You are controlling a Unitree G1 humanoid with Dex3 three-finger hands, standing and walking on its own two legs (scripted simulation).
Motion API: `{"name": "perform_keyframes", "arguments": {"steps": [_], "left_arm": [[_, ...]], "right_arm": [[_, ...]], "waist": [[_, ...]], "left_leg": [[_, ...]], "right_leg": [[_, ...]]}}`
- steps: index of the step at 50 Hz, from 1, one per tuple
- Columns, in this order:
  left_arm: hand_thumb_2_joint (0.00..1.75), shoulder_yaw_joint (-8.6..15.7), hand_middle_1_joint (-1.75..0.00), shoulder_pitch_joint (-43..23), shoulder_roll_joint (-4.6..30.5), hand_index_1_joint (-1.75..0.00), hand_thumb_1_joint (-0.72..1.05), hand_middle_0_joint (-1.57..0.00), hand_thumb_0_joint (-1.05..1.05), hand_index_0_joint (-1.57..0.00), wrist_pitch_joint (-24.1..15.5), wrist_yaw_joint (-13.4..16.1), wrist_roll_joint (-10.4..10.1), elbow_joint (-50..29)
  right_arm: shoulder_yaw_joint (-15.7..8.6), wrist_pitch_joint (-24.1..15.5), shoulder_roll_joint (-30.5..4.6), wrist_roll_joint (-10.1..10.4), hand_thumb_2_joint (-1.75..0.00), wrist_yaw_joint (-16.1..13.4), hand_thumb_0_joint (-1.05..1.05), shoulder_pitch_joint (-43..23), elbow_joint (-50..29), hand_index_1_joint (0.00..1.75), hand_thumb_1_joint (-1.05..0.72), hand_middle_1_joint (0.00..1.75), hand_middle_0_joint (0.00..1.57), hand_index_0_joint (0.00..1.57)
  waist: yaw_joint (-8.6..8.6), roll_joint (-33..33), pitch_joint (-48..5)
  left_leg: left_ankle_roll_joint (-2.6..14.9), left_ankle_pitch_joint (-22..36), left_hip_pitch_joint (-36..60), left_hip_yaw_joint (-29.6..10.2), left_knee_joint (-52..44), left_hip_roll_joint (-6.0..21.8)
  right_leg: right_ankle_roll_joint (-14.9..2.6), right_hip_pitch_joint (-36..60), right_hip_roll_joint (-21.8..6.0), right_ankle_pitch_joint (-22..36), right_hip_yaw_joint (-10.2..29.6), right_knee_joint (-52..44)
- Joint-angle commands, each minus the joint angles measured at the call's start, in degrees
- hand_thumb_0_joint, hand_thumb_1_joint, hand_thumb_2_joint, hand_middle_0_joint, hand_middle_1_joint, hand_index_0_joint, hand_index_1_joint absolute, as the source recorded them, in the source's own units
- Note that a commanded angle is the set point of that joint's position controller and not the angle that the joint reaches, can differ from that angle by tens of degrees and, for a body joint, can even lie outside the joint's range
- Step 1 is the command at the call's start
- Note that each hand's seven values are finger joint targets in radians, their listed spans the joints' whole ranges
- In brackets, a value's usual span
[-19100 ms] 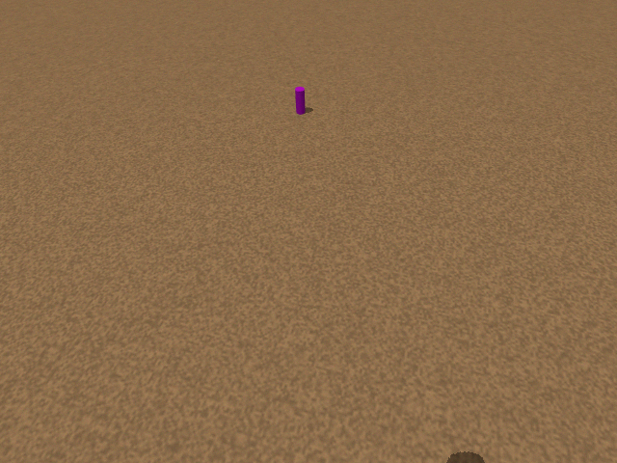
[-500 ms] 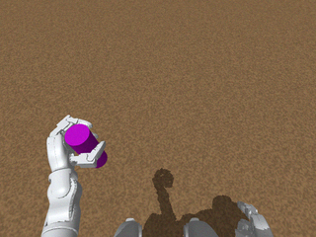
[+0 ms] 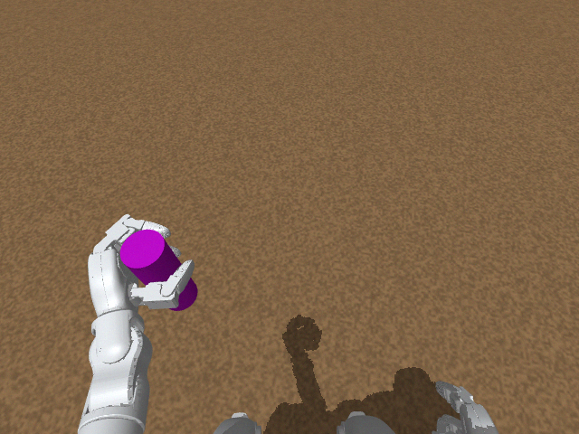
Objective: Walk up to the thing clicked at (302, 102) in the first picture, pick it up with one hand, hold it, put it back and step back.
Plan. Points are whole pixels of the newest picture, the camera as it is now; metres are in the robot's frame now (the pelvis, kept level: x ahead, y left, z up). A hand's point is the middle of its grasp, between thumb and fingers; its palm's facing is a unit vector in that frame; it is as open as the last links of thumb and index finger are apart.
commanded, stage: hold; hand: left
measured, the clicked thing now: (163, 274) +0.33 +0.18 +0.02
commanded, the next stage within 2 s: none
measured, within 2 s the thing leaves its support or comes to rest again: neither
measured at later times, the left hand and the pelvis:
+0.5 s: hand (160, 257) +0.33 +0.18 +0.07, palm faces +0.27 -0.96 -0.01, open 8.1 cm; pelvis +0.00 +0.00 +0.01, yaw +0 degrees
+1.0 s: hand (162, 257) +0.33 +0.17 +0.07, palm faces +0.27 -0.96 -0.01, open 8.1 cm; pelvis +0.00 +0.00 +0.01, yaw +0 degrees
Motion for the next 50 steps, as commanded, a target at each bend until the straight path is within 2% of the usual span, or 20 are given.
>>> {"name": "perform_keyframes", "arguments": {"steps": [1,6,7,8,9,16,19,20,24,29,31,34,39,40,42,43,44,47,48,50], "left_arm": [[1.25,2.21,-1.38,-15.20,7.36,-1.39,0.26,-1.26,0.00,-1.28,-4.95,-0.12,-0.23,-15.12],[1.24,1.26,-1.37,-12.58,5.76,-1.37,0.25,-1.25,0.00,-1.26,-4.10,0.09,-0.24,-12.97],[1.24,1.87,-1.37,-17.11,8.13,-1.38,0.25,-1.25,0.00,-1.26,-4.59,0.30,0.05,-18.97],[1.23,1.01,-1.37,-11.18,4.98,-1.37,0.25,-1.25,0.00,-1.26,-3.59,0.21,0.26,-9.71],[1.24,1.24,-1.36,-15.63,7.35,-1.37,0.26,-1.24,0.00,-1.25,-4.29,0.40,0.38,-17.13],[1.25,0.21,-1.37,-17.57,6.39,-1.38,0.27,-1.26,0.00,-1.27,-4.01,0.78,0.40,-17.45],[1.24,-0.43,-1.37,-17.78,5.42,-1.37,0.29,-1.25,0.00,-1.26,-3.36,0.89,0.74,-15.28],[1.23,0.86,-1.37,-14.29,6.01,-1.37,0.27,-1.26,0.00,-1.27,-2.92,0.98,0.81,-12.21],[1.23,0.14,-1.37,-17.77,5.70,-1.37,0.29,-1.26,0.00,-1.27,-3.26,1.05,0.41,-17.37],[1.24,0.31,-1.38,-13.80,4.76,-1.38,0.28,-1.26,0.00,-1.27,-2.64,1.50,0.73,-12.10],[1.24,0.36,-1.37,-19.07,5.86,-1.37,0.28,-1.26,0.00,-1.27,-3.44,1.82,0.79,-17.50],[1.23,1.68,-1.36,-15.05,5.83,-1.37,0.29,-1.26,0.00,-1.27,-2.87,1.63,0.83,-10.90],[1.23,0.25,-1.37,-18.62,6.29,-1.37,0.31,-1.26,0.00,-1.27,-3.46,1.14,1.12,-15.61],[1.22,1.50,-1.36,-16.11,7.01,-1.36,0.30,-1.26,0.00,-1.27,-3.29,1.13,1.16,-12.41],[1.23,-0.02,-1.37,-18.54,5.67,-1.37,0.29,-1.26,0.00,-1.27,-3.75,1.13,1.12,-15.23],[1.22,1.01,-1.36,-16.06,5.85,-1.37,0.28,-1.26,0.00,-1.27,-3.56,1.38,0.80,-13.13],[1.22,-0.74,-1.37,-15.57,3.91,-1.37,0.29,-1.26,0.00,-1.28,-3.48,1.06,0.53,-12.44],[1.22,0.53,-1.36,-15.59,5.33,-1.36,0.27,-1.25,0.00,-1.26,-3.60,1.15,0.56,-11.68],[1.22,-0.88,-1.35,-17.68,4.80,-1.35,0.31,-1.25,0.00,-1.26,-3.93,1.04,0.89,-15.48],[1.21,0.91,-1.35,-17.22,6.54,-1.35,0.30,-1.25,0.00,-1.26,-4.06,1.24,1.00,-14.07]], "right_arm": [[-2.66,-2.39,-7.01,0.25,-0.90,-0.65,0.00,-1.27,-7.14,0.30,-0.90,0.30,0.20,0.20],[-2.75,-2.40,-7.27,0.31,-0.90,-0.50,0.00,-1.29,-7.30,0.30,-0.90,0.30,0.20,0.20],[-2.73,-2.48,-7.12,0.36,-0.90,-0.55,0.00,-1.68,-7.43,0.30,-0.90,0.30,0.20,0.20],[-2.65,-2.32,-7.15,0.29,-0.90,-0.60,0.00,-1.25,-7.21,0.30,-0.90,0.30,0.20,0.20],[-2.69,-2.38,-7.12,0.37,-0.90,-0.60,0.00,-1.64,-7.46,0.30,-0.90,0.30,0.20,0.20],[-2.66,-2.56,-7.06,0.25,-0.90,-0.78,0.00,-1.72,-6.89,0.30,-0.89,0.30,0.20,0.20],[-2.41,-2.81,-6.63,0.34,-0.90,-0.80,0.00,-2.95,-7.36,0.30,-0.89,0.30,0.20,0.20],[-2.69,-2.70,-7.03,0.27,-0.90,-0.78,0.00,-2.40,-6.83,0.30,-0.90,0.30,0.20,0.20],[-2.83,-2.91,-7.06,0.28,-0.90,-0.57,0.00,-2.75,-7.71,0.30,-0.89,0.30,0.20,0.20],[-2.58,-3.04,-6.84,0.22,-0.90,-0.52,0.00,-2.60,-7.14,0.30,-0.90,0.30,0.20,0.20],[-2.50,-3.10,-6.65,0.31,-0.90,-0.68,0.00,-3.26,-7.34,0.30,-0.89,0.30,0.20,0.20],[-2.67,-3.15,-6.90,0.26,-0.90,-0.68,0.00,-2.50,-6.25,0.30,-0.90,0.30,0.20,0.20],[-2.80,-2.97,-7.02,0.21,-0.90,-0.54,0.00,-2.01,-6.66,0.30,-0.90,0.30,0.20,0.20],[-3.05,-2.91,-7.45,0.22,-0.90,-0.44,0.00,-2.04,-6.43,0.30,-0.90,0.30,0.20,0.20],[-2.96,-3.08,-7.01,0.23,-0.90,-0.29,0.00,-2.28,-6.68,0.30,-0.90,0.30,0.20,0.20],[-2.82,-3.01,-6.94,0.30,-0.90,-0.40,0.00,-2.62,-6.63,0.30,-0.90,0.30,0.20,0.20],[-2.84,-3.06,-6.97,0.13,-0.90,-0.27,0.00,-2.01,-6.39,0.30,-0.90,0.30,0.20,0.20],[-3.10,-3.20,-7.40,0.32,-0.90,-0.23,0.00,-2.21,-6.34,0.30,-0.90,0.30,0.20,0.20],[-3.06,-3.29,-7.12,0.37,-0.90,-0.18,0.00,-2.97,-7.03,0.30,-0.89,0.30,0.20,0.20],[-3.09,-3.26,-7.38,0.33,-0.90,-0.26,0.00,-2.74,-6.71,0.30,-0.90,0.30,0.20,0.20]], "waist": [[-0.01,0.02,-17.08],[-0.34,-0.72,-16.96],[0.28,1.49,-17.79],[-0.75,-1.24,-16.03],[0.11,0.30,-16.52],[-0.27,0.76,-16.07],[-0.59,-0.33,-12.97],[-0.27,-1.23,-12.94],[-0.03,0.91,-16.10],[-0.24,-1.37,-14.82],[0.16,0.54,-14.98],[-0.21,-2.20,-12.78],[-0.02,0.63,-16.72],[0.29,1.10,-15.28],[0.11,0.85,-15.66],[0.28,-0.62,-14.99],[-0.58,-0.78,-14.94],[-0.21,-0.08,-13.62],[-0.22,0.12,-14.71],[0.15,-0.62,-14.89]], "left_leg": [[1.26,14.39,9.25,0.77,-8.47,-1.93],[1.22,16.20,10.14,0.83,-9.00,-1.92],[1.11,16.19,10.82,1.03,-9.16,-2.02],[1.21,16.36,10.46,0.79,-9.10,-1.89],[1.09,16.36,11.08,0.89,-9.53,-1.81],[0.96,16.74,12.81,0.85,-10.55,-1.73],[1.21,13.03,10.90,1.27,-11.09,-2.14],[1.23,12.81,11.21,1.10,-11.42,-2.00],[0.95,14.86,13.29,1.04,-11.73,-1.98],[1.01,15.94,13.20,0.71,-12.09,-1.66],[0.89,14.69,13.14,0.95,-12.34,-1.91],[1.25,14.56,11.87,0.99,-12.03,-1.78],[1.00,17.62,14.71,1.09,-12.08,-1.93],[0.85,17.55,14.78,1.00,-12.34,-1.87],[0.71,16.29,14.79,0.77,-12.72,-1.69],[0.89,16.27,14.60,0.92,-12.55,-1.66],[0.98,16.82,14.00,0.76,-12.46,-1.70],[0.90,17.00,14.43,0.75,-12.54,-1.61],[0.92,16.58,14.61,0.76,-12.68,-1.63],[1.03,17.13,14.64,0.84,-12.44,-1.70]], "right_leg": [[-0.36,9.94,1.18,17.18,0.22,-7.97],[-0.38,11.20,1.40,18.94,0.13,-8.40],[-0.41,11.37,1.31,18.94,0.28,-8.54],[-0.37,10.68,1.50,18.93,0.04,-8.55],[-0.43,11.05,1.44,18.87,0.03,-8.75],[-0.53,11.30,1.50,18.97,-0.07,-9.61],[-0.20,10.79,1.15,16.11,0.24,-11.09],[-0.24,11.20,1.27,15.65,0.04,-11.10],[-0.48,12.45,1.44,17.30,-0.04,-11.00],[-0.49,12.61,1.73,17.92,-0.39,-10.84],[-0.50,12.42,1.46,16.91,-0.16,-11.23],[-0.23,12.16,1.34,17.10,-0.02,-11.35],[-0.41,13.94,1.27,19.94,0.15,-11.12],[-0.58,13.43,1.40,19.32,-0.04,-11.17],[-0.73,13.07,1.60,17.99,-0.27,-11.23],[-0.52,13.00,1.60,18.01,-0.23,-11.75],[-0.49,13.27,1.58,18.84,-0.33,-11.33],[-0.62,11.90,1.63,18.63,-0.39,-11.21],[-0.62,12.07,1.52,18.39,-0.35,-11.31],[-0.48,13.03,1.42,19.03,-0.18,-11.40]]}}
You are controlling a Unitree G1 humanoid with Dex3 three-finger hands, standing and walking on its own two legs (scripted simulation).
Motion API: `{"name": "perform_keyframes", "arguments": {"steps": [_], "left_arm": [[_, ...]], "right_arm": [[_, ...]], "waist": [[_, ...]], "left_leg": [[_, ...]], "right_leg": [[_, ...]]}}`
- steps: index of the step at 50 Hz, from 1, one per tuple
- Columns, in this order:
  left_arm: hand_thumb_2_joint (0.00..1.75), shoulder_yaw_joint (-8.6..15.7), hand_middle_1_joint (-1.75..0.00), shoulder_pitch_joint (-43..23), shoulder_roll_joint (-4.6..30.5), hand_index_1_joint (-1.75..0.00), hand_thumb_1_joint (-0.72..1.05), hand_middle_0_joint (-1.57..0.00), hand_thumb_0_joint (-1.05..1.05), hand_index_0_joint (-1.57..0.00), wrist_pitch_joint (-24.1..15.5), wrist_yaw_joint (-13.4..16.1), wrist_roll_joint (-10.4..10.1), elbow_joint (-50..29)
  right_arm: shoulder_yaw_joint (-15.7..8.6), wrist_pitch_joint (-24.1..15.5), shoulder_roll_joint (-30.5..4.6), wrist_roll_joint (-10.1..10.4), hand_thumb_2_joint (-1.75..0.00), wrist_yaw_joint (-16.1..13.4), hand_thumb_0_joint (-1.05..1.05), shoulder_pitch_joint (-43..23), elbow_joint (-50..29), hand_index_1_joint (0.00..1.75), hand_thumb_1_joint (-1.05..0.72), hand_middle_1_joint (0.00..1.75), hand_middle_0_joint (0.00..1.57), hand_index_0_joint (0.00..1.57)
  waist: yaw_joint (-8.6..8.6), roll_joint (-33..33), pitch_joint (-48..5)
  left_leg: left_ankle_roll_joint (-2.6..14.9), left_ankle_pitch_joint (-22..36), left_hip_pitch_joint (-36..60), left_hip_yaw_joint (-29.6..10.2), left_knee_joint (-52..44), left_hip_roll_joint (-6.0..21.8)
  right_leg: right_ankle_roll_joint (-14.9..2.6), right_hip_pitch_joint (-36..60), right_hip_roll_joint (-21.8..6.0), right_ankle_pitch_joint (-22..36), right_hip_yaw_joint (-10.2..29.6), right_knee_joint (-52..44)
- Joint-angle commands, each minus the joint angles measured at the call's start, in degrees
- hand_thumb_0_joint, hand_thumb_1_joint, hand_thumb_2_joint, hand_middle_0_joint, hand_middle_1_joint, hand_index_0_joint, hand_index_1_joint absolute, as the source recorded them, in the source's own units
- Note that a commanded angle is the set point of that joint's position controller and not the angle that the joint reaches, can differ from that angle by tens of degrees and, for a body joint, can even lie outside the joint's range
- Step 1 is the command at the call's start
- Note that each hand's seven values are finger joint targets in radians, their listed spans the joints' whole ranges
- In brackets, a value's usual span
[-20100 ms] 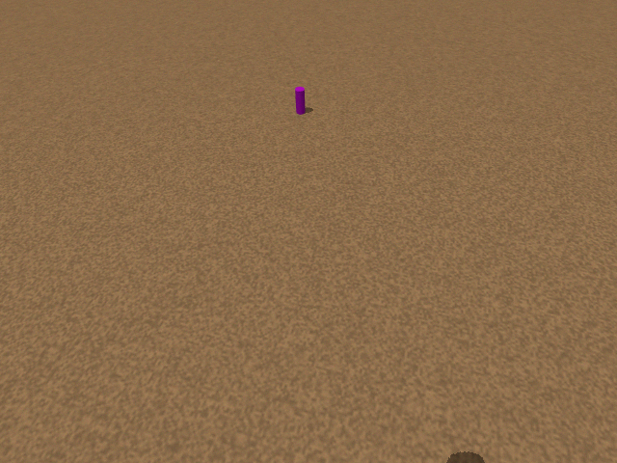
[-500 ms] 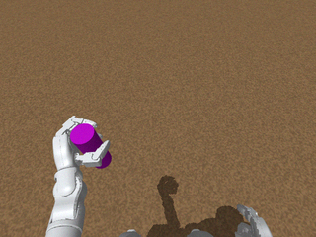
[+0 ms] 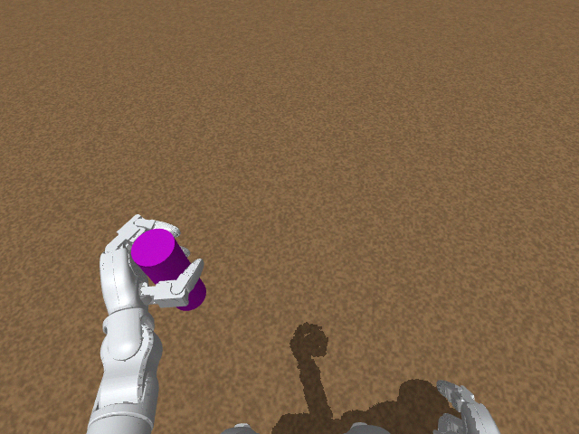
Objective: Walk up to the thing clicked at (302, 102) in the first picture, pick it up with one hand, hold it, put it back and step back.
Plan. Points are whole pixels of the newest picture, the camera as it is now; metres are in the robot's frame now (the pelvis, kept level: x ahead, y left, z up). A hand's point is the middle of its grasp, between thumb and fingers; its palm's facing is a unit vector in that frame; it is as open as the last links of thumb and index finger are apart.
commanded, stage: hold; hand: left
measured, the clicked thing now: (173, 273) +0.33 +0.17 +0.03
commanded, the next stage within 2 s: crouch in 1.56 s
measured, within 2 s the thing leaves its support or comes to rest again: neither
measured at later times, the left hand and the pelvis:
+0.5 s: hand (165, 266) +0.33 +0.18 +0.05, palm faces +0.29 -0.96 -0.02, open 8.0 cm; pelvis +0.00 +0.00 +0.00, yaw +0 degrees
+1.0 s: hand (163, 263) +0.34 +0.18 +0.05, palm faces +0.28 -0.96 -0.02, open 8.0 cm; pelvis +0.00 +0.00 +0.00, yaw +0 degrees
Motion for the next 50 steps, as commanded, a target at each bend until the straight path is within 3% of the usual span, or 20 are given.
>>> {"name": "perform_keyframes", "arguments": {"steps": [1,3,5,10,12,13,16,17,23,24,27,29,30,31,32,35,36,42,46,50], "left_arm": [[1.21,1.76,-1.35,-19.20,7.12,-1.35,0.29,-1.25,0.00,-1.26,-5.29,-0.37,0.22,-17.72],[1.21,3.90,-1.35,-15.35,8.10,-1.35,0.29,-1.25,0.00,-1.26,-4.66,-0.01,0.15,-12.98],[1.22,2.39,-1.35,-17.20,6.79,-1.36,0.27,-1.25,0.00,-1.26,-4.78,-0.08,0.15,-14.19],[1.23,3.54,-1.37,-17.54,7.98,-1.37,0.32,-1.27,0.00,-1.28,-5.03,-0.76,0.06,-14.08],[1.23,1.81,-1.36,-17.26,6.60,-1.36,0.32,-1.26,0.00,-1.27,-4.78,-1.12,0.00,-14.00],[1.22,3.34,-1.36,-15.93,7.58,-1.36,0.30,-1.25,0.00,-1.26,-4.84,-0.99,0.03,-12.65],[1.22,2.80,-1.36,-12.72,6.38,-1.36,0.29,-1.24,0.00,-1.26,-4.44,-0.82,-0.03,-10.17],[1.24,2.08,-1.37,-16.94,6.74,-1.37,0.31,-1.24,0.00,-1.26,-5.23,-0.89,-0.15,-15.45],[1.24,4.49,-1.37,-18.15,9.27,-1.37,0.28,-1.24,0.00,-1.26,-6.29,-0.49,0.12,-14.87],[1.24,2.99,-1.37,-18.06,7.95,-1.37,0.28,-1.26,0.00,-1.27,-6.30,-0.60,0.00,-15.81],[1.23,2.60,-1.36,-18.18,7.34,-1.37,0.29,-1.25,0.00,-1.27,-6.31,-1.23,-0.27,-13.00],[1.24,2.64,-1.36,-17.99,7.84,-1.37,0.28,-1.25,0.00,-1.26,-6.20,-1.51,-0.02,-14.45],[1.22,2.39,-1.36,-12.95,7.05,-1.36,0.27,-1.25,0.00,-1.26,-5.17,-1.60,0.24,-8.43],[1.23,1.38,-1.36,-16.22,7.17,-1.36,0.27,-1.24,0.00,-1.25,-5.47,-1.73,0.26,-13.55],[1.22,1.09,-1.35,-14.06,6.00,-1.36,0.28,-1.24,0.00,-1.25,-5.13,-1.74,0.09,-10.32],[1.21,2.40,-1.34,-18.64,7.62,-1.35,0.30,-1.24,0.00,-1.26,-5.33,-1.28,-0.07,-15.01],[1.21,2.93,-1.35,-14.88,7.66,-1.35,0.29,-1.25,0.00,-1.27,-5.07,-1.09,-0.16,-11.85],[1.23,4.48,-1.36,-17.30,8.43,-1.36,0.27,-1.24,0.00,-1.26,-5.71,-0.26,0.05,-12.67],[1.23,3.55,-1.36,-14.68,7.27,-1.36,0.30,-1.24,0.00,-1.25,-5.69,-1.14,0.38,-7.90],[1.21,2.01,-1.35,-18.06,7.10,-1.34,0.29,-1.23,0.00,-1.25,-6.63,-1.36,0.20,-14.29]], "right_arm": [[-2.21,-2.57,-6.47,0.26,-0.90,-0.68,0.00,-3.20,-8.12,0.30,-0.89,0.30,0.20,0.20],[-2.43,-2.34,-6.88,0.18,-0.90,-0.79,0.00,-2.50,-7.41,0.30,-0.90,0.30,0.20,0.20],[-2.43,-2.35,-6.90,0.15,-0.90,-0.73,0.00,-2.27,-7.16,0.30,-0.89,0.30,0.20,0.20],[-2.27,-2.25,-6.65,0.33,-0.90,-0.71,0.00,-3.33,-7.85,0.30,-0.90,0.30,0.20,0.20],[-2.24,-2.39,-6.62,0.36,-0.90,-0.72,0.00,-2.89,-7.72,0.30,-0.89,0.30,0.20,0.20],[-2.31,-2.21,-6.58,0.31,-0.90,-0.82,0.00,-2.81,-7.39,0.30,-0.90,0.30,0.20,0.20],[-2.58,-2.21,-7.06,0.27,-0.90,-0.64,0.00,-2.37,-7.03,0.30,-0.89,0.30,0.20,0.20],[-2.57,-2.35,-6.90,0.21,-0.90,-0.52,0.00,-2.49,-7.45,0.30,-0.89,0.30,0.20,0.20],[-2.58,-2.02,-7.06,0.25,-0.90,-0.52,0.00,-2.10,-7.01,0.30,-0.90,0.30,0.20,0.20],[-2.42,-1.95,-6.82,0.30,-0.90,-0.72,0.00,-2.24,-7.36,0.30,-0.89,0.30,0.20,0.20],[-2.06,-2.15,-6.36,0.32,-0.90,-0.80,0.00,-2.76,-6.73,0.30,-0.89,0.30,0.20,0.20],[-2.55,-2.27,-6.91,0.37,-0.90,-0.64,0.00,-2.85,-7.20,0.30,-0.89,0.30,0.20,0.20],[-2.72,-1.94,-7.36,0.40,-0.90,-0.66,0.00,-1.69,-6.65,0.30,-0.90,0.30,0.20,0.20],[-2.93,-1.95,-7.63,0.41,-0.90,-0.50,0.00,-2.07,-7.22,0.30,-0.89,0.30,0.20,0.20],[-2.78,-1.91,-7.43,0.33,-0.90,-0.32,0.00,-1.84,-6.85,0.30,-0.89,0.30,0.20,0.20],[-2.90,-2.12,-7.31,0.60,-0.90,-0.20,0.00,-2.16,-7.59,0.30,-0.89,0.30,0.20,0.20],[-2.81,-1.98,-7.45,0.58,-0.90,-0.17,0.00,-2.11,-7.23,0.30,-0.89,0.30,0.20,0.20],[-2.43,-1.92,-6.82,0.42,-0.90,-0.41,0.00,-2.16,-7.45,0.30,-0.89,0.30,0.20,0.20],[-2.88,-1.72,-7.46,0.26,-0.90,-0.23,0.00,-1.66,-6.83,0.30,-0.90,0.30,0.20,0.20],[-2.94,-1.89,-7.37,0.29,-0.90,0.26,0.00,-2.22,-7.98,0.30,-0.89,0.30,0.20,0.20]], "waist": [[-0.12,0.03,-17.34],[0.08,-1.82,-16.08],[-0.44,-1.42,-15.37],[-0.01,-1.02,-15.65],[-0.49,-1.06,-16.36],[-0.25,-1.13,-16.42],[-0.52,-2.00,-15.62],[-0.35,0.17,-17.19],[-0.26,0.77,-18.15],[-0.52,-0.20,-17.73],[-0.87,-1.48,-14.91],[-0.22,-0.39,-16.90],[-0.73,-1.89,-16.21],[-0.47,0.79,-16.10],[-0.60,0.40,-15.75],[0.00,0.98,-18.14],[0.06,0.39,-15.71],[-0.09,-1.55,-15.92],[-0.53,-1.25,-14.13],[0.10,1.94,-17.10]], "left_leg": [[0.90,13.82,8.35,0.63,-6.99,-1.81],[1.11,13.27,7.17,0.70,-7.10,-1.74],[1.06,12.13,7.01,0.78,-7.47,-1.72],[1.19,12.52,6.87,0.89,-7.45,-1.96],[1.23,13.45,7.50,1.00,-7.28,-1.97],[1.25,13.80,7.33,1.04,-6.88,-2.00],[1.28,14.32,7.36,1.03,-6.85,-1.97],[1.09,14.36,7.95,0.93,-6.87,-2.00],[0.88,16.04,9.32,0.39,-6.96,-1.62],[1.04,15.58,8.74,0.56,-6.93,-1.73],[1.31,12.95,6.73,0.82,-6.80,-1.89],[1.13,13.69,7.58,0.78,-7.01,-1.89],[1.21,14.86,8.11,0.80,-6.95,-1.79],[0.85,14.72,8.67,0.59,-7.59,-1.68],[0.74,15.42,8.80,0.39,-7.43,-1.64],[0.63,15.85,9.45,0.07,-7.55,-1.50],[0.62,15.50,8.79,0.08,-7.88,-1.46],[1.03,14.79,7.48,0.40,-7.33,-1.51],[1.00,14.41,6.99,0.39,-7.27,-1.40],[0.41,13.08,8.86,0.03,-7.96,-1.41]], "right_leg": [[-0.48,7.63,1.22,16.19,-0.19,-6.72],[-0.21,7.98,1.24,15.89,-0.26,-7.13],[-0.39,7.13,1.30,14.91,-0.25,-7.07],[-0.24,8.06,0.97,15.29,0.00,-7.48],[-0.20,8.37,0.86,16.59,0.16,-7.28],[-0.15,8.18,0.94,16.93,0.20,-7.31],[-0.13,7.92,1.03,17.60,0.00,-7.10],[-0.39,7.80,1.08,17.36,0.00,-6.88],[-0.62,7.69,1.41,17.96,-0.40,-6.10],[-0.45,7.81,1.33,18.01,-0.27,-6.54],[-0.15,7.05,0.97,16.13,0.10,-7.20],[-0.41,7.84,1.00,16.61,0.04,-7.02],[-0.31,8.00,1.15,17.69,-0.04,-6.95],[-0.79,7.04,1.38,17.03,-0.30,-6.72],[-0.81,7.29,1.50,17.06,-0.63,-6.55],[-1.04,8.17,1.55,17.05,-0.85,-6.30],[-1.01,7.49,1.73,16.58,-1.00,-6.46],[-0.56,7.84,1.47,16.85,-0.53,-6.58],[-0.77,5.89,1.49,16.26,-0.54,-6.14],[-1.30,6.42,1.63,14.11,-0.77,-5.85]]}}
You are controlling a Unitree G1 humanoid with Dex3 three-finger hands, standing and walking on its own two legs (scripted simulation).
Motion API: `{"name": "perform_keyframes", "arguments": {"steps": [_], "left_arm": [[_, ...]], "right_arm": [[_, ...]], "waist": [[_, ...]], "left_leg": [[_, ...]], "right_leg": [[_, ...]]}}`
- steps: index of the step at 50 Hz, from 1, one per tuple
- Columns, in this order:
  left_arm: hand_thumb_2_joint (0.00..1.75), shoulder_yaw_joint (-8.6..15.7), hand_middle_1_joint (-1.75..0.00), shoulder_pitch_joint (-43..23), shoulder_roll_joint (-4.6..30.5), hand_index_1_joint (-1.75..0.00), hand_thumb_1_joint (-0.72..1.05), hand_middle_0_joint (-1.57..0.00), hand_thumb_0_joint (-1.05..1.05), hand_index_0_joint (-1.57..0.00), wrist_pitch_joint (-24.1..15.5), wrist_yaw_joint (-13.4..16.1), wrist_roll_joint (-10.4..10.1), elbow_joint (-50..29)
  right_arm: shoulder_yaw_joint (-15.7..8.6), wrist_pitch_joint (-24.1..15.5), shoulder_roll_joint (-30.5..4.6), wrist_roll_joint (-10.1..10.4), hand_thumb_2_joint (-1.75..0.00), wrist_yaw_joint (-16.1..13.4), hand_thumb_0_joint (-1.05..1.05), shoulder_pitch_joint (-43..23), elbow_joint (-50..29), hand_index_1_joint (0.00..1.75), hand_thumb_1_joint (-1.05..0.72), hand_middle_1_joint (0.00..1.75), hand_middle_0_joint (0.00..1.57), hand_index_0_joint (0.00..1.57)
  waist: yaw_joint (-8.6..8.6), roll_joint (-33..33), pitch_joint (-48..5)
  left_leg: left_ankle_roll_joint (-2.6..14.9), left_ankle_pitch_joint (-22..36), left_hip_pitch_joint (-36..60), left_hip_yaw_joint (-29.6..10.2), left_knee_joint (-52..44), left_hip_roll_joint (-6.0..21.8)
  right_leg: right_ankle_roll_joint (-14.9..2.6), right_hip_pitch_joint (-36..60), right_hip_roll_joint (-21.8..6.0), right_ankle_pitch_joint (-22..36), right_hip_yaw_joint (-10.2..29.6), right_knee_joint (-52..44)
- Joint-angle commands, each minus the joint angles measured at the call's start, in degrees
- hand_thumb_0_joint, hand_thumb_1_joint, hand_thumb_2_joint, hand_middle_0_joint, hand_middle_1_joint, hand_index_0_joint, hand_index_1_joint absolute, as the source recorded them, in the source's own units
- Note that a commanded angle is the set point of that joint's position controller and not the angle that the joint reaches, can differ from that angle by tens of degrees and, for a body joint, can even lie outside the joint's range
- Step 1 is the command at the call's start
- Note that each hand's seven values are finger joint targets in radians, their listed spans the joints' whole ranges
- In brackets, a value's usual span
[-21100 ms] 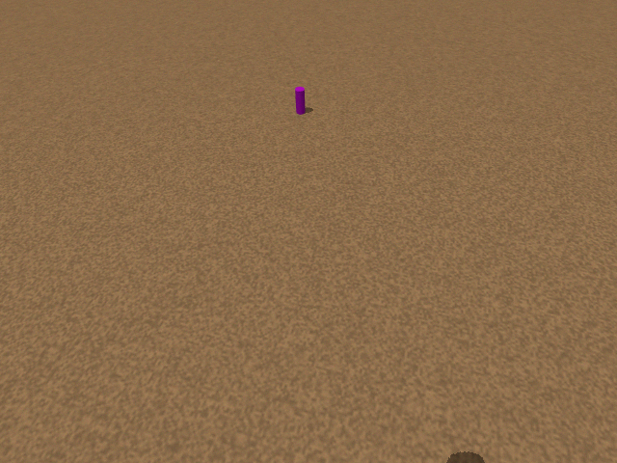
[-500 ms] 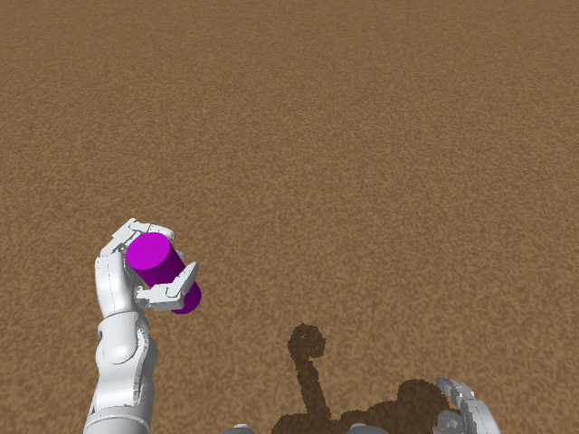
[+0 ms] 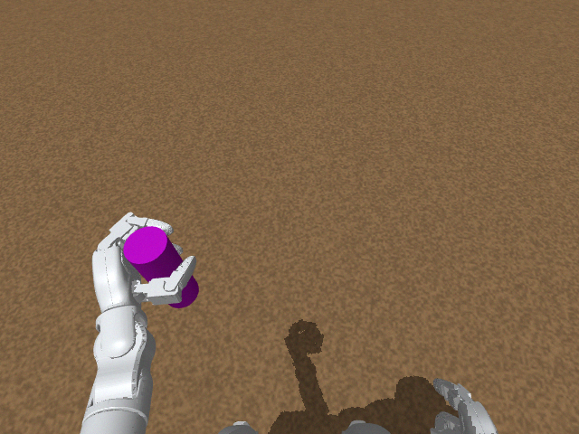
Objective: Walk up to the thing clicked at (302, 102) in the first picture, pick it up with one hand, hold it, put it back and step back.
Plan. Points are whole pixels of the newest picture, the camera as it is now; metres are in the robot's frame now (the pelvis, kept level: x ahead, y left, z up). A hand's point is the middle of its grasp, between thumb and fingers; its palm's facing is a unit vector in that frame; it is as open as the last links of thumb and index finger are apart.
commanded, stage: hold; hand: left
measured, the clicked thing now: (165, 271) +0.33 +0.18 +0.03
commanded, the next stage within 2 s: crouch in 0.56 s
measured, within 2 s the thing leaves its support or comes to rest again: neither
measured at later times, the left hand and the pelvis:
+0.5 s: hand (166, 265) +0.33 +0.18 +0.05, palm faces +0.28 -0.96 -0.02, open 8.0 cm; pelvis +0.00 -0.01 +0.00, yaw +0 degrees
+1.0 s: hand (170, 286) +0.33 +0.19 -0.01, palm faces +0.30 -0.95 -0.02, open 7.8 cm; pelvis -0.01 +0.00 -0.02, yaw +0 degrees
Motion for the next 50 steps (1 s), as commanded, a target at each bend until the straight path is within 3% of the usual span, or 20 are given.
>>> {"name": "perform_keyframes", "arguments": {"steps": [1,4,8,10,13,14,19,21,22,23,24,26,27,31,33,34,37,38,43,50], "left_arm": [[1.21,1.14,-1.35,-16.53,6.89,-1.35,0.29,-1.23,0.00,-1.25,-5.04,-0.59,-0.18,-16.82],[1.21,0.65,-1.35,-13.62,6.48,-1.35,0.26,-1.24,0.00,-1.25,-4.86,-0.49,-0.41,-15.95],[1.21,1.08,-1.35,-15.94,7.34,-1.35,0.27,-1.24,0.00,-1.25,-5.07,-0.50,-0.53,-17.42],[1.21,0.76,-1.35,-13.02,6.18,-1.35,0.28,-1.24,0.00,-1.25,-4.73,-0.73,-0.49,-13.04],[1.20,1.78,-1.34,-15.12,7.74,-1.34,0.26,-1.22,0.00,-1.23,-4.95,-0.63,-0.30,-15.38],[1.21,0.40,-1.34,-17.26,6.82,-1.34,0.27,-1.23,0.00,-1.24,-4.94,-0.72,-0.39,-17.40],[1.20,1.99,-1.34,-12.35,6.33,-1.34,0.26,-1.22,0.00,-1.23,-4.12,-0.91,-0.60,-10.89],[1.22,2.45,-1.35,-14.12,7.31,-1.35,0.27,-1.22,0.00,-1.24,-4.57,-0.96,-0.64,-13.85],[1.21,1.26,-1.35,-16.38,7.11,-1.35,0.25,-1.23,0.00,-1.24,-5.00,-0.97,-0.43,-16.60],[1.22,3.25,-1.35,-13.25,8.06,-1.35,0.27,-1.23,0.00,-1.25,-4.83,-0.89,-0.49,-13.22],[1.20,2.30,-1.34,-15.49,8.40,-1.34,0.28,-1.23,0.00,-1.25,-5.25,-0.97,-0.25,-16.79],[1.21,1.28,-1.35,-14.75,7.08,-1.35,0.25,-1.23,0.00,-1.24,-5.10,-0.99,-0.37,-15.20],[1.21,2.32,-1.34,-16.56,8.05,-1.35,0.26,-1.22,0.00,-1.23,-5.45,-0.76,-0.63,-16.93],[1.21,2.10,-1.35,-15.02,7.70,-1.35,0.26,-1.23,0.00,-1.24,-5.07,-1.07,-0.54,-13.53],[1.27,0.80,-1.37,-18.18,7.90,-1.38,0.31,-1.24,0.00,-1.24,-5.54,-1.25,-0.43,-18.54],[1.22,0.99,-1.30,-15.76,7.39,-1.31,0.25,-1.19,0.00,-1.19,-4.96,-1.18,-0.31,-14.18],[1.23,1.81,-1.32,-12.15,6.81,-1.32,0.29,-1.20,0.00,-1.22,-4.28,-1.09,-0.12,-9.40],[1.23,0.76,-1.32,-13.44,5.61,-1.32,0.29,-1.20,0.00,-1.22,-4.64,-1.28,-0.33,-10.42],[1.26,3.29,-1.37,-13.05,6.23,-1.36,0.33,-1.24,0.00,-1.27,-6.99,-1.49,-0.21,-5.45],[1.29,7.26,-1.40,-20.97,8.83,-1.38,0.37,-1.23,0.00,-1.27,-16.17,-1.70,0.43,1.62]], "right_arm": [[-2.77,-2.52,-7.49,0.33,-0.90,-0.43,0.00,-2.02,-7.88,0.30,-0.89,0.30,0.20,0.20],[-2.79,-2.60,-7.73,0.45,-0.90,-0.48,0.00,-1.27,-7.52,0.30,-0.90,0.30,0.20,0.20],[-2.56,-2.59,-7.51,0.51,-0.90,-0.85,0.00,-1.56,-7.10,0.30,-0.90,0.30,0.20,0.20],[-2.35,-2.50,-7.46,0.57,-0.90,-0.89,0.00,-1.92,-7.10,0.30,-0.89,0.30,0.20,0.20],[-2.57,-2.23,-7.73,0.47,-0.90,-1.08,0.00,-1.85,-7.02,0.30,-0.89,0.30,0.20,0.20],[-2.55,-2.27,-7.72,0.47,-0.90,-1.06,0.00,-2.20,-7.41,0.30,-0.89,0.30,0.20,0.20],[-2.48,-2.15,-7.41,0.55,-0.90,-0.89,0.00,-2.15,-7.06,0.30,-0.89,0.30,0.20,0.20],[-2.71,-2.18,-7.82,0.50,-0.90,-0.65,0.00,-2.08,-7.18,0.30,-0.89,0.30,0.20,0.20],[-2.47,-2.18,-7.31,0.49,-0.90,-0.66,0.00,-2.44,-7.70,0.30,-0.89,0.30,0.20,0.20],[-2.82,-2.06,-7.92,0.50,-0.90,-0.71,0.00,-1.87,-7.43,0.30,-0.89,0.30,0.20,0.20],[-2.62,-2.11,-7.64,0.47,-0.90,-0.66,0.00,-2.16,-7.76,0.30,-0.89,0.30,0.20,0.20],[-2.45,-2.28,-7.50,0.49,-0.90,-0.72,0.00,-2.32,-7.56,0.30,-0.89,0.30,0.20,0.20],[-2.44,-2.18,-7.40,0.51,-0.90,-0.83,0.00,-2.02,-7.40,0.30,-0.89,0.30,0.20,0.20],[-2.42,-2.22,-7.55,0.61,-0.90,-1.04,0.00,-2.36,-7.12,0.30,-0.89,0.30,0.20,0.20],[-2.29,-2.24,-7.43,0.64,-0.90,-1.12,0.00,-2.71,-7.57,0.30,-0.87,0.30,0.20,0.20],[-2.43,-2.29,-7.77,0.58,-0.91,-1.26,0.00,-2.23,-6.97,0.30,-0.88,0.30,0.20,0.20],[-2.64,-2.42,-7.79,0.62,-0.91,-0.96,0.00,-2.59,-6.62,0.30,-0.89,0.30,0.20,0.20],[-2.64,-2.60,-7.65,0.60,-0.90,-0.75,0.00,-3.14,-7.11,0.30,-0.89,0.30,0.20,0.20],[-3.33,-3.05,-8.13,0.25,-0.90,0.12,0.00,-2.49,-6.56,0.30,-0.89,0.30,0.20,0.20],[-4.03,-3.99,-8.44,-1.32,-0.90,0.99,0.00,-1.01,-4.48,0.30,-0.89,0.30,0.20,0.20]], "waist": [[0.23,1.98,-18.27],[-0.26,0.00,-18.75],[-0.39,-0.52,-17.59],[-0.57,-1.96,-14.59],[0.06,0.50,-16.69],[-0.58,0.20,-16.75],[0.03,-2.26,-14.98],[0.16,-0.34,-15.89],[0.19,1.02,-16.73],[0.07,-1.07,-17.10],[0.26,0.14,-17.65],[-0.31,-0.31,-17.08],[-0.31,0.44,-18.55],[-0.46,-1.12,-16.45],[-0.20,0.62,-17.22],[-0.74,-0.76,-16.23],[-0.28,-1.85,-12.40],[-0.66,-1.71,-11.95],[-0.79,-1.90,-11.95],[-2.06,-0.33,-20.26]], "left_leg": [[0.50,12.66,9.07,0.20,-7.53,-1.58],[0.74,14.53,8.78,0.23,-7.08,-1.49],[0.98,14.00,7.96,0.39,-6.95,-1.55],[1.21,12.40,6.71,0.41,-7.23,-1.60],[1.00,14.12,9.02,0.71,-7.33,-1.77],[1.03,14.38,9.32,0.55,-7.38,-1.74],[1.27,13.70,6.86,0.72,-7.10,-1.80],[1.08,14.05,7.75,0.73,-7.25,-1.82],[0.95,13.98,8.12,0.80,-7.26,-1.93],[1.13,14.01,8.28,0.64,-7.33,-1.82],[1.04,13.82,8.22,0.84,-7.50,-1.88],[1.11,14.06,8.65,0.88,-7.32,-1.89],[1.16,14.38,8.83,0.96,-6.97,-2.02],[1.29,12.38,7.63,0.76,-7.29,-1.87],[1.15,12.35,8.71,0.87,-7.74,-1.94],[1.25,12.57,8.90,0.91,-7.58,-1.94],[1.18,10.73,6.15,0.57,-7.67,-1.65],[1.23,9.79,5.39,0.39,-7.52,-1.67],[1.23,7.34,1.19,0.19,-5.11,-1.60],[1.39,8.71,-7.18,-0.38,6.36,-1.61]], "right_leg": [[-1.05,7.36,1.53,13.86,-0.65,-6.26],[-0.81,8.55,1.60,16.26,-0.57,-6.06],[-0.54,8.28,1.39,16.36,-0.48,-6.43],[-0.37,7.13,1.29,14.93,-0.54,-6.86],[-0.51,8.04,1.10,16.47,-0.26,-7.01],[-0.49,8.06,1.19,16.81,-0.27,-6.94],[-0.28,8.17,1.05,16.40,-0.34,-7.32],[-0.56,8.15,1.07,16.53,-0.30,-6.72],[-0.65,8.27,1.05,16.34,-0.17,-6.84],[-0.43,8.73,1.14,16.19,-0.33,-6.88],[-0.48,9.47,1.02,16.27,-0.18,-7.05],[-0.44,8.77,1.13,16.72,-0.04,-7.06],[-0.33,8.92,0.99,17.24,0.14,-7.01],[-0.29,7.97,0.97,15.24,-0.04,-7.46],[-0.47,8.43,0.83,15.06,0.11,-7.66],[-0.35,8.01,0.93,15.34,0.10,-7.84],[-0.68,5.99,1.14,13.02,-0.48,-7.46],[-0.78,4.73,1.21,12.11,-0.58,-7.21],[-1.05,0.49,1.12,9.85,-0.52,-4.14],[-1.31,-10.35,0.94,10.91,0.07,6.71]]}}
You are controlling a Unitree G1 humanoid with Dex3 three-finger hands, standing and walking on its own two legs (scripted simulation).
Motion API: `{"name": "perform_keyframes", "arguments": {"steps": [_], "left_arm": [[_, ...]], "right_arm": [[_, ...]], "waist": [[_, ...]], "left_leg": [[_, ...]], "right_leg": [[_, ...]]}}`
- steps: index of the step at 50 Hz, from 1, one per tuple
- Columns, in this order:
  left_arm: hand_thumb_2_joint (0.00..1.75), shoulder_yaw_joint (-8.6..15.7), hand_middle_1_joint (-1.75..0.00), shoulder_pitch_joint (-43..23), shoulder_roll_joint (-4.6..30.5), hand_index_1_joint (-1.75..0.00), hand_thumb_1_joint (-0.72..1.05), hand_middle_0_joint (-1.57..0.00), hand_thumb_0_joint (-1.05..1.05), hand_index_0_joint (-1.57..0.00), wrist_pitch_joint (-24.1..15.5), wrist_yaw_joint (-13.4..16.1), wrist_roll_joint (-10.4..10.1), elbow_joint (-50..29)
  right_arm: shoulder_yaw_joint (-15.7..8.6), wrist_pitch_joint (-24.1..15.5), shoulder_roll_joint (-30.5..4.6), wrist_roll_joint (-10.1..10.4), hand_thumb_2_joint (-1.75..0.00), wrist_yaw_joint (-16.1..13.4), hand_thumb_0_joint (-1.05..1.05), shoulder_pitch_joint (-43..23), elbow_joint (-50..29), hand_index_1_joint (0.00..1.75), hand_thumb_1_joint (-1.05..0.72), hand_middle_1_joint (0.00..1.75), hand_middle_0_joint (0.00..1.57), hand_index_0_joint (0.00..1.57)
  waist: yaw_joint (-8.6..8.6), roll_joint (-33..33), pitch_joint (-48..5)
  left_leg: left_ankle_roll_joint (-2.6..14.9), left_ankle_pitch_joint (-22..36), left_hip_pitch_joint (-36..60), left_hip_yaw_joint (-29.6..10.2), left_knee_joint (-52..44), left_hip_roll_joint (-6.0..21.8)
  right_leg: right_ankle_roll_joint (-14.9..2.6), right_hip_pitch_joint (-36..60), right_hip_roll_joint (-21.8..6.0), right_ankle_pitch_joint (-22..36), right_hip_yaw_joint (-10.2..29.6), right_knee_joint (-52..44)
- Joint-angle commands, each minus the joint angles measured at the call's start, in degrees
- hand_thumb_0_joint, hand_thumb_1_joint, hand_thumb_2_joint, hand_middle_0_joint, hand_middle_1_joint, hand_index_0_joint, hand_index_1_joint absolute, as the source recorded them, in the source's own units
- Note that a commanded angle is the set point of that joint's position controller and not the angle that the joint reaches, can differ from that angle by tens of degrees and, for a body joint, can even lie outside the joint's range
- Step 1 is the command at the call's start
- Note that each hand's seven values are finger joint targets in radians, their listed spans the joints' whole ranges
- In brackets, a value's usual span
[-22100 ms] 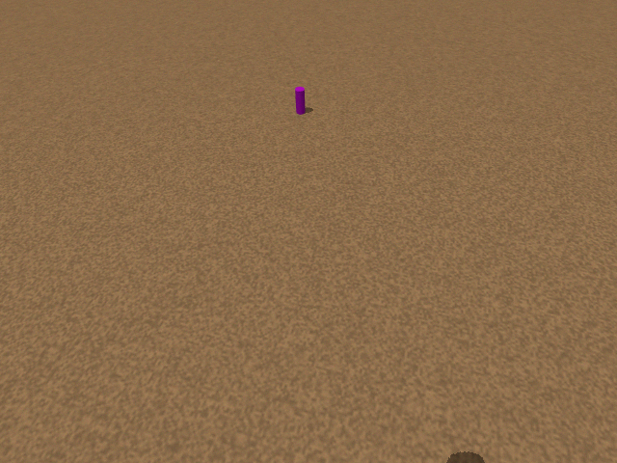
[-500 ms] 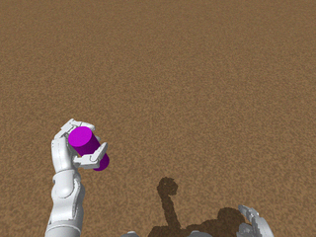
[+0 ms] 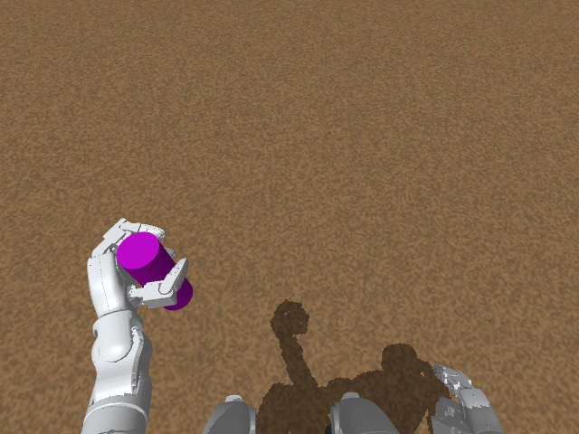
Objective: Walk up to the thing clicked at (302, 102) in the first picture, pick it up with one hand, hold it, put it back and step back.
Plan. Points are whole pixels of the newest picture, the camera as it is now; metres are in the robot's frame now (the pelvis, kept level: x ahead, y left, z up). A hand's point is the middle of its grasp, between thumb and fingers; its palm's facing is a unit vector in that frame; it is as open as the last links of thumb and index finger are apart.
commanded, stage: crouch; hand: left
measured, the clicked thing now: (159, 274) +0.34 +0.19 -0.01
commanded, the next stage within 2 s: lower in 1.58 s
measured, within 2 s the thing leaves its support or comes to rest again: neither
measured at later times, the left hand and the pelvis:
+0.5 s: hand (173, 300) +0.38 +0.23 -0.23, palm faces +0.39 -0.92 -0.04, open 7.6 cm; pelvis -0.04 +0.00 -0.21, yaw -2 degrees
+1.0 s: hand (180, 317) +0.40 +0.26 -0.41, palm faces +0.37 -0.93 -0.04, open 7.6 cm; pelvis -0.08 +0.01 -0.36, yaw -6 degrees
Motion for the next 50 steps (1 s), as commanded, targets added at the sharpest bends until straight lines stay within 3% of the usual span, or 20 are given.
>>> {"name": "perform_keyframes", "arguments": {"steps": [1,5,8,9,12,16,20,22,24,25,29,32,33,34,36,38,40,42,46,50], "left_arm": [[1.30,4.19,-1.41,-18.92,9.15,-1.39,0.38,-1.24,0.00,-1.27,-10.51,-0.73,0.24,-5.59],[1.31,5.22,-1.42,-21.85,10.50,-1.41,0.44,-1.29,0.00,-1.31,-16.47,-2.10,0.04,-0.11],[1.32,4.16,-1.41,-23.38,9.70,-1.39,0.46,-1.27,0.00,-1.29,-19.19,-2.78,-0.36,2.61],[1.31,6.42,-1.39,-23.87,12.52,-1.39,0.43,-1.26,0.00,-1.28,-19.65,-2.50,-0.30,3.80],[1.32,7.41,-1.41,-27.81,13.00,-1.40,0.39,-1.28,0.00,-1.30,-20.89,-2.46,-0.68,3.41],[1.32,11.81,-1.41,-28.68,17.50,-1.40,0.40,-1.29,0.00,-1.31,-21.55,-2.41,-0.49,6.26],[1.32,14.30,-1.41,-32.77,19.14,-1.41,0.41,-1.30,0.00,-1.31,-22.38,-2.87,-0.87,8.34],[1.31,15.32,-1.42,-33.96,20.10,-1.41,0.40,-1.30,0.00,-1.31,-22.32,-3.52,-0.91,11.47],[1.29,14.09,-1.40,-36.44,20.20,-1.40,0.41,-1.31,0.00,-1.32,-22.21,-4.48,0.11,15.21],[1.29,14.73,-1.40,-38.08,22.12,-1.40,0.39,-1.30,0.00,-1.32,-22.52,-4.86,0.63,15.35],[1.28,15.90,-1.40,-41.35,23.63,-1.39,0.36,-1.31,0.00,-1.32,-23.10,-5.73,0.64,18.51],[1.27,19.29,-1.40,-43.99,29.45,-1.39,0.36,-1.31,0.00,-1.33,-23.96,-5.31,1.40,18.09],[1.28,18.75,-1.42,-43.42,28.42,-1.41,0.34,-1.32,0.00,-1.34,-23.96,-5.43,1.51,19.36],[1.29,20.34,-1.42,-45.75,31.51,-1.42,0.32,-1.31,0.00,-1.33,-24.47,-5.17,1.63,16.29],[1.29,19.75,-1.42,-48.12,30.83,-1.42,0.30,-1.31,0.00,-1.33,-24.50,-5.19,1.90,17.22],[1.28,20.89,-1.41,-47.95,33.32,-1.40,0.30,-1.28,0.00,-1.30,-24.17,-5.44,2.40,18.58],[1.27,19.28,-1.38,-47.12,31.21,-1.38,0.32,-1.27,0.00,-1.29,-23.54,-6.20,2.72,22.68],[1.26,21.33,-1.39,-47.35,34.22,-1.38,0.29,-1.28,0.00,-1.29,-23.48,-6.45,2.69,22.18],[1.28,22.67,-1.41,-45.26,34.30,-1.40,0.31,-1.28,0.00,-1.31,-22.91,-7.60,1.91,23.82],[1.28,24.55,-1.42,-45.63,37.67,-1.41,0.32,-1.29,0.00,-1.33,-22.63,-7.77,1.82,22.90]], "right_arm": [[-3.17,-2.65,-7.76,-0.80,-0.90,-0.12,0.00,0.71,-4.07,0.30,-0.89,0.30,0.20,0.20],[-3.37,-3.40,-8.53,-1.49,-0.90,0.86,0.00,0.31,-4.06,0.30,-0.89,0.30,0.20,0.20],[-3.05,-3.33,-9.65,-2.04,-0.90,1.73,0.00,0.16,-4.31,0.30,-0.88,0.30,0.20,0.20],[-3.30,-3.22,-10.45,-2.04,-0.90,1.85,0.00,0.08,-4.29,0.30,-0.88,0.30,0.20,0.20],[-2.63,-2.48,-10.50,-2.37,-0.90,2.54,0.00,0.90,-3.79,0.30,-0.88,0.30,0.20,0.20],[-3.31,-1.28,-12.31,-2.75,-0.90,2.99,0.00,1.10,-3.06,0.30,-0.89,0.30,0.20,0.20],[-2.83,-0.46,-12.23,-3.18,-0.91,3.49,0.00,1.35,-2.36,0.30,-0.90,0.30,0.20,0.20],[-2.60,-0.40,-12.59,-3.34,-0.91,3.71,0.00,1.28,-1.72,0.30,-0.90,0.30,0.20,0.20],[-2.30,-0.15,-12.22,-3.73,-0.91,3.95,0.00,1.39,-0.80,0.30,-0.91,0.30,0.20,0.20],[-2.11,-0.05,-12.24,-3.87,-0.91,3.95,0.00,1.41,-0.61,0.30,-0.90,0.30,0.20,0.20],[-1.45,-0.12,-12.98,-4.48,-0.90,4.30,0.00,0.57,-0.82,0.30,-0.89,0.30,0.20,0.20],[-0.85,0.31,-13.75,-4.83,-0.90,4.32,0.00,0.14,-0.79,0.30,-0.89,0.30,0.20,0.20],[-0.55,0.33,-13.83,-4.78,-0.90,4.42,0.00,-0.22,-0.95,0.30,-0.90,0.30,0.20,0.20],[-0.51,0.42,-13.95,-4.97,-0.90,4.35,0.00,-0.10,-0.14,0.30,-0.90,0.30,0.20,0.20],[-0.13,0.67,-14.28,-5.21,-0.91,4.25,0.00,0.37,0.48,0.30,-0.90,0.30,0.20,0.20],[0.04,0.80,-14.77,-5.29,-0.91,4.02,0.00,0.18,1.10,0.30,-0.90,0.30,0.20,0.20],[0.55,0.99,-15.17,-5.42,-0.90,3.97,0.00,-0.21,1.27,0.30,-0.89,0.30,0.20,0.20],[0.86,1.29,-15.98,-5.71,-0.90,3.89,0.00,0.22,1.72,0.30,-0.89,0.30,0.20,0.20],[2.03,1.85,-16.98,-6.24,-0.90,4.22,0.00,0.27,1.32,0.30,-0.88,0.30,0.20,0.20],[3.34,2.48,-17.63,-6.60,-0.90,4.38,0.00,0.20,0.92,0.30,-0.88,0.30,0.20,0.20]], "waist": [[-1.56,0.57,-20.32],[-1.71,2.31,-26.62],[-0.97,5.27,-32.24],[-0.51,5.24,-34.11],[-0.28,7.55,-39.62],[-0.07,5.87,-40.99],[-1.56,1.86,-44.41],[-2.27,0.66,-44.10],[-3.48,0.40,-42.54],[-3.76,1.11,-42.29],[-3.53,4.84,-42.16],[-2.48,8.14,-43.72],[-2.63,8.33,-43.09],[-2.29,9.41,-44.05],[-3.79,11.42,-43.90],[-3.94,11.34,-43.22],[-5.70,10.34,-39.38],[-5.35,11.42,-39.07],[-5.74,11.22,-38.58],[-5.78,11.49,-39.07]], "left_leg": [[1.66,8.76,-0.10,-0.03,2.35,-1.63],[1.78,5.12,-10.21,-0.60,12.80,-1.79],[1.29,7.01,-13.01,-1.68,18.06,-1.60],[1.38,7.65,-14.16,-1.75,20.17,-1.50],[1.09,11.39,-16.09,-2.30,24.92,-1.33],[1.37,9.10,-23.17,-2.69,30.00,-1.31],[2.36,8.25,-32.87,-1.82,37.68,-1.42],[2.66,6.69,-36.69,-1.97,40.89,-1.36],[2.63,3.10,-41.50,-1.67,43.70,-1.14],[2.43,0.74,-43.84,-1.68,44.51,-1.16],[1.66,-4.92,-47.12,-1.51,48.09,-1.22],[1.18,-7.90,-47.87,-1.39,49.75,-1.20],[1.06,-8.75,-48.08,-1.66,49.81,-1.16],[1.09,-9.15,-48.85,-1.32,51.11,-1.08],[0.87,-8.38,-48.14,-1.84,52.11,-0.96],[1.10,-9.36,-50.07,-1.64,54.04,-0.94],[1.19,-10.90,-52.73,-2.26,55.21,-0.85],[1.16,-10.94,-52.93,-2.64,56.60,-0.70],[1.18,-9.31,-54.90,-3.15,59.69,-0.81],[1.24,-7.38,-57.75,-3.37,62.41,-0.84]], "right_leg": [[-1.05,-2.44,1.01,11.64,0.29,1.68],[-1.35,-12.87,1.09,7.31,1.06,11.04],[-2.06,-20.93,1.52,6.76,0.02,18.21],[-1.92,-22.17,1.63,7.01,0.12,19.93],[-2.41,-28.04,1.84,8.47,-0.63,26.11],[-2.34,-32.59,2.05,7.12,-0.66,31.41],[-1.33,-32.38,1.91,8.58,1.02,35.36],[-1.21,-35.13,2.01,7.54,0.96,37.78],[-1.10,-38.30,1.97,4.13,1.38,39.49],[-1.24,-39.45,1.98,1.70,1.34,40.59],[-1.87,-46.65,2.09,-4.49,0.09,45.51],[-2.09,-49.72,2.22,-7.57,-0.94,49.01],[-2.21,-51.54,2.27,-7.98,-1.94,50.39],[-2.21,-51.64,2.40,-8.35,-1.73,51.41],[-2.37,-54.67,2.29,-6.95,-2.78,53.99],[-2.27,-56.33,2.31,-7.61,-2.98,55.44],[-2.17,-59.36,2.27,-8.59,-3.69,56.98],[-2.15,-60.93,2.38,-8.42,-4.20,58.59],[-2.00,-61.64,2.39,-6.97,-5.24,61.55],[-1.95,-60.58,2.65,-5.14,-5.59,64.14]]}}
